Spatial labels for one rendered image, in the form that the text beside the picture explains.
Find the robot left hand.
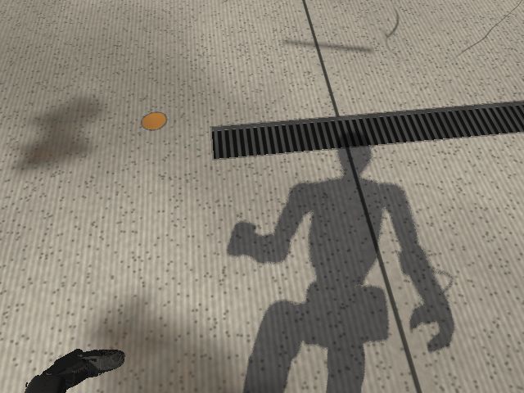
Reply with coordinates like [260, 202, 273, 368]
[25, 349, 125, 393]

